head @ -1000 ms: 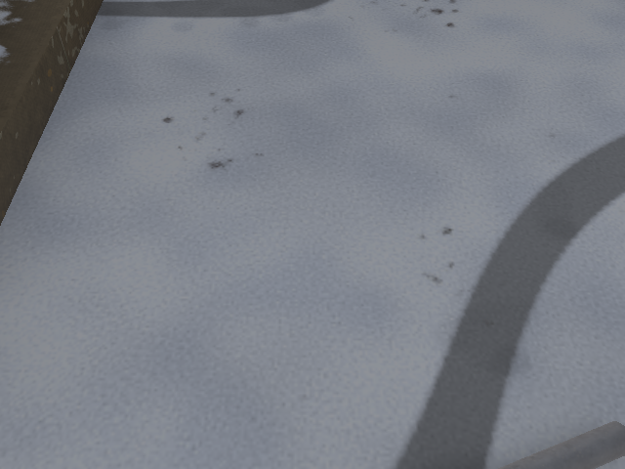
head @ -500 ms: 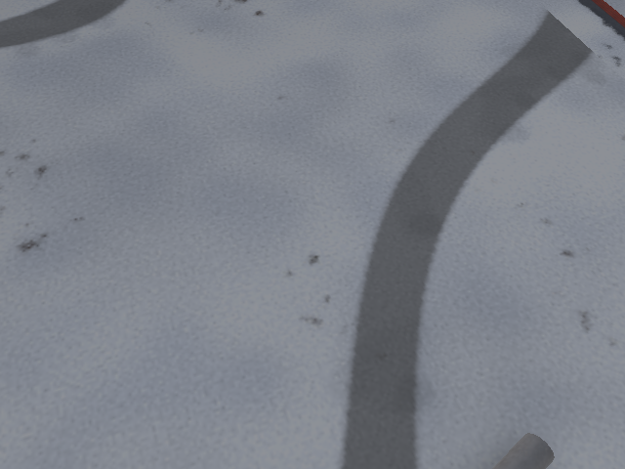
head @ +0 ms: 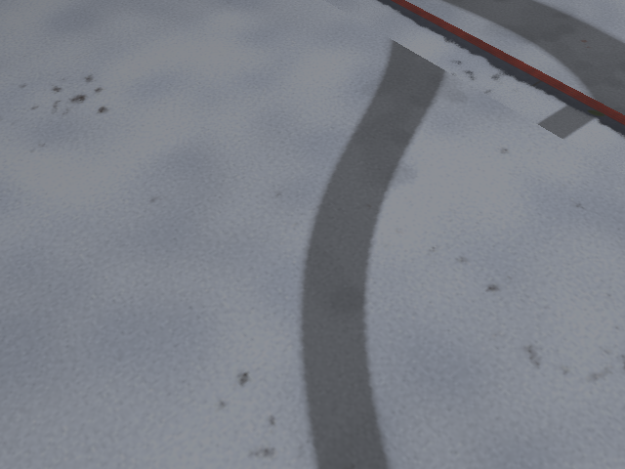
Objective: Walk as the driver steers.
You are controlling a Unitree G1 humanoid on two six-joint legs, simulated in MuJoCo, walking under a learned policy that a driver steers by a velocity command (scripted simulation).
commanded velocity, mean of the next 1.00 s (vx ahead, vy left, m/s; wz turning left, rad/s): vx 0.20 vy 0.00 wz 0.13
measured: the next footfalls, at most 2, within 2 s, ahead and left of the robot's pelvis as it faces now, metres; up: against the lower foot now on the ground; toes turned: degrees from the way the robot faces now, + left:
right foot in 0.18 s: +0.27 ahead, -0.16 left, +0.00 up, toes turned -11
left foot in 0.76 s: +0.37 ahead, +0.04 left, +0.00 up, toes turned +8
